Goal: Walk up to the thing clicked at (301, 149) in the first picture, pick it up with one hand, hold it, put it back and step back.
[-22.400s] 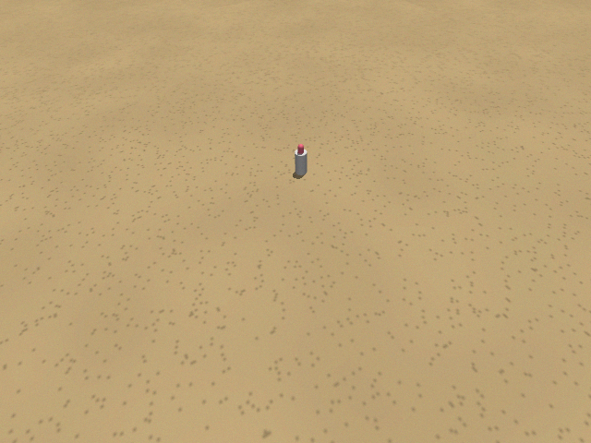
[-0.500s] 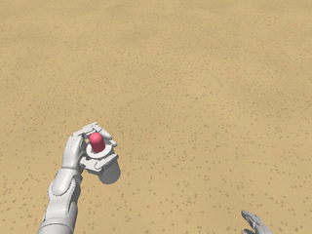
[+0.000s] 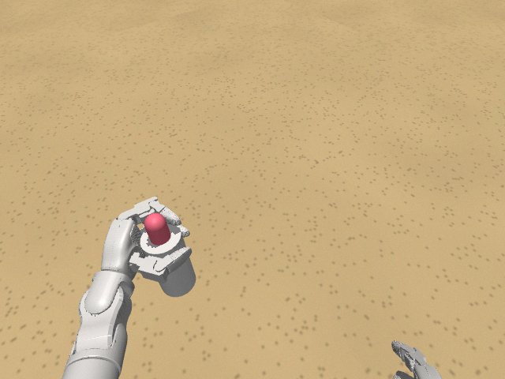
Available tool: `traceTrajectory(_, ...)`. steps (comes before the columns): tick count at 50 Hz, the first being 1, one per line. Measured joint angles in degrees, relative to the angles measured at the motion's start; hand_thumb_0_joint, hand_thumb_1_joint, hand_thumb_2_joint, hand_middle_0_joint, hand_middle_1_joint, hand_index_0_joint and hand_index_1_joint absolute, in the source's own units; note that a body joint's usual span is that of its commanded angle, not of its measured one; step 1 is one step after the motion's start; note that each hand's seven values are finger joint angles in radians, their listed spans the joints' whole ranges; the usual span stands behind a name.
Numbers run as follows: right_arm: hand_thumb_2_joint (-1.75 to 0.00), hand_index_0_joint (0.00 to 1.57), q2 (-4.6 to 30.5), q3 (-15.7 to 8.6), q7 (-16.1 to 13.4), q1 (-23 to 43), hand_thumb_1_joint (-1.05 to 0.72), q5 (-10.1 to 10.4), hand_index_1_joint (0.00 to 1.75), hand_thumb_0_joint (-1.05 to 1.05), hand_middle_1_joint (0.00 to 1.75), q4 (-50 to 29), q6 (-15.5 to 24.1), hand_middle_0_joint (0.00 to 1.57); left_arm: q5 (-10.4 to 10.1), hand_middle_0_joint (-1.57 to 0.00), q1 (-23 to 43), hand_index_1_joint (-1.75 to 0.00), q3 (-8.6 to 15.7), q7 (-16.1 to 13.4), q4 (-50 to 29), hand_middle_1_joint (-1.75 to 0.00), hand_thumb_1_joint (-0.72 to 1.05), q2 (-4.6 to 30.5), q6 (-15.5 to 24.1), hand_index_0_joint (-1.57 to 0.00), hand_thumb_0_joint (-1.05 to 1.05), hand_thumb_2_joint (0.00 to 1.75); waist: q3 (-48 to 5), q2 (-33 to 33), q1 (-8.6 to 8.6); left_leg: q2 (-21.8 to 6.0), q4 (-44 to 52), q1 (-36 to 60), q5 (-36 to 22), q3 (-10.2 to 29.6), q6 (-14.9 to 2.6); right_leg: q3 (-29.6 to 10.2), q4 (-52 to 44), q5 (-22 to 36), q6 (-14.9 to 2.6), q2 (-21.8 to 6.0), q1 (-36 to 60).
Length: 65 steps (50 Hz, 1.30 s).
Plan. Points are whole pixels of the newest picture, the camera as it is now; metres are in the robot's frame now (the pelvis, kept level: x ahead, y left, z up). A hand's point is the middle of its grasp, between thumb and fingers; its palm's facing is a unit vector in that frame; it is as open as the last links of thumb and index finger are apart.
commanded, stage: hold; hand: left
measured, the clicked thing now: (167, 252) +0.33 +0.16 +0.03
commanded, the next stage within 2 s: crouch in 1.54 s
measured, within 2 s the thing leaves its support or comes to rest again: neither
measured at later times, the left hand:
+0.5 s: hand (162, 238) +0.33 +0.16 +0.06, palm faces -0.11 -0.99 +0.00, open 7.5 cm
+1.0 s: hand (164, 246) +0.32 +0.16 +0.05, palm faces -0.15 -0.99 -0.02, open 7.5 cm
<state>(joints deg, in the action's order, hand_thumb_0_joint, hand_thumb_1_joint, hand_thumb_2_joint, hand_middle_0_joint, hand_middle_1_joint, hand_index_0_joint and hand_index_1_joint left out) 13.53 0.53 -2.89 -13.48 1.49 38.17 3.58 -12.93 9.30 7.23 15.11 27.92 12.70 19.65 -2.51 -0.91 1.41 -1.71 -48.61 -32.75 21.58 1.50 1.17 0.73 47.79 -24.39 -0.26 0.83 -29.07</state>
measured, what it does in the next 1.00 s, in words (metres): stands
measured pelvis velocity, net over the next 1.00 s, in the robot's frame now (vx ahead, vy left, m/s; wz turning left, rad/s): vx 0.00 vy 0.01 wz -0.01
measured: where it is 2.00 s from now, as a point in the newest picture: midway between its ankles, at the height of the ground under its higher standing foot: outside the picture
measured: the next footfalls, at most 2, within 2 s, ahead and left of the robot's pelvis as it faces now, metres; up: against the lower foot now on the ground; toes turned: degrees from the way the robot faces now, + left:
none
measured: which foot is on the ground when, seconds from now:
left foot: down 0.00-1.00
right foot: down 0.00-1.00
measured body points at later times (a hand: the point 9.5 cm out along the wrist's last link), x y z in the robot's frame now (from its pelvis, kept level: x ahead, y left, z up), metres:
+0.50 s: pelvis +0.01 +0.01 +0.00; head +0.04 +0.01 +0.45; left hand +0.33 +0.21 +0.06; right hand +0.14 -0.24 -0.10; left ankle +0.03 +0.13 -0.70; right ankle +0.00 -0.12 -0.70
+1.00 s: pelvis +0.00 +0.01 +0.00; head +0.03 +0.01 +0.45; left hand +0.32 +0.21 +0.06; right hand +0.13 -0.24 -0.10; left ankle +0.03 +0.13 -0.70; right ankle +0.00 -0.12 -0.70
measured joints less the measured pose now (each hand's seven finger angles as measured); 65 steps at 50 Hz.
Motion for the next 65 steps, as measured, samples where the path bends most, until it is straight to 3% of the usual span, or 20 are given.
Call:
traceTrajectory(8,-0.89,0.20,-0.03,-0.01,-0.16,-0.47,-0.90,-0.04,0.30,0.01,0.30,-0.18,0.03,0.21,0.50,-0.82,-0.48,-1.12,-0.74,0.56,-0.69,-1.04,-0.19,0.54,-0.15,-0.97,0.02,1.06,0.17,-0.21,0.05,-0.04,0.43,0.47,-0.07,-0.09,-0.15,-0.10,-0.77,0.29,0.17,0.04,0.59)
traceTrajectory(14,-0.89,0.20,-0.30,0.00,0.01,-0.06,-0.90,0.10,0.30,0.02,0.30,0.03,0.16,0.21,0.02,-0.82,0.77,-1.12,0.27,-0.10,0.93,-1.04,-0.19,0.20,0.45,-0.97,0.02,1.06,0.21,0.14,0.12,0.06,0.14,0.00,0.09,-0.25,-0.26,-0.25,-0.43,0.14,0.25,-0.07,0.06)
traceTrajectory(22,-0.89,0.20,-0.15,-0.10,-0.01,-0.79,-0.90,0.13,0.30,0.01,0.30,0.15,0.31,0.21,0.48,-0.82,-1.31,-1.12,-1.47,0.19,-1.24,-1.04,-0.19,0.63,-0.14,-0.97,0.02,1.06,-0.27,-0.37,-0.23,0.08,0.46,0.96,0.50,-0.25,-0.43,-0.24,-1.28,0.00,0.45,-0.10,1.29)
traceTrajectory(28,-0.89,0.20,-0.50,0.03,0.14,-0.17,-0.90,0.06,0.30,0.01,0.30,0.30,0.27,0.21,0.15,-0.81,1.44,-1.12,-0.06,-0.33,1.26,-1.04,-0.19,0.35,0.11,-0.97,0.02,1.06,-0.17,0.18,-0.05,0.11,0.23,0.50,0.48,-0.19,-0.46,-0.18,-1.01,-0.03,0.45,-0.12,0.83)
traceTrajectory(37,-0.89,0.20,0.02,-0.39,0.42,-0.91,-0.91,-0.04,0.30,0.01,0.30,0.13,-0.02,0.21,0.56,-0.81,-0.77,-1.12,-1.13,0.76,-0.04,-1.04,-0.19,0.79,-0.34,-0.96,0.02,1.05,-0.44,-0.38,-0.13,0.00,0.33,0.84,0.58,-0.35,-0.57,-0.35,-1.48,0.15,0.58,-0.03,1.26)
traceTrajectory(44,-0.89,0.20,-0.35,-0.20,0.55,-0.50,-0.91,-0.06,0.30,0.01,0.30,0.32,0.07,0.21,0.21,-0.81,1.51,-1.12,0.24,0.15,2.15,-1.04,-0.19,0.43,0.71,-0.96,0.02,1.05,0.01,0.20,0.01,0.11,-0.08,0.03,0.23,-0.28,-0.53,-0.29,-0.65,0.22,0.50,-0.12,0.29)
traceTrajectory(52,-0.89,0.20,-0.02,-0.37,0.58,-1.01,-0.91,-0.07,0.30,0.01,0.30,0.27,0.17,0.21,0.92,-0.81,-1.01,-1.12,-1.50,0.65,-0.19,-1.04,-0.19,0.44,0.22,-0.96,0.02,1.05,-0.11,-0.48,-0.08,0.03,0.15,0.45,0.01,-0.35,-0.48,-0.36,-0.93,0.53,0.49,-0.04,0.70)
traceTrajectory(57,-0.89,0.20,-0.31,-0.01,0.37,-0.51,-0.91,0.02,0.30,0.02,0.30,0.49,0.43,0.21,0.11,-0.81,0.76,-1.12,0.27,-0.46,1.94,-1.04,-0.19,-0.06,0.98,-0.96,0.02,1.05,-0.05,-0.15,-0.02,0.13,-0.01,0.08,-0.22,-0.27,-0.40,-0.28,-0.32,0.46,0.38,-0.14,0.16)
traceTrajectory(65,-0.89,0.20,-0.08,-0.18,0.23,-0.68,-0.90,-0.18,0.30,0.01,0.30,0.32,0.49,0.21,0.88,-0.81,-0.06,-1.13,-0.95,1.52,1.48,-1.05,-0.19,1.22,0.56,-0.96,0.02,1.05,-0.17,-0.34,-0.01,-0.03,0.14,0.01,-0.49,-0.05,-0.21,-0.08,-0.54,0.75,0.21,0.05,0.16)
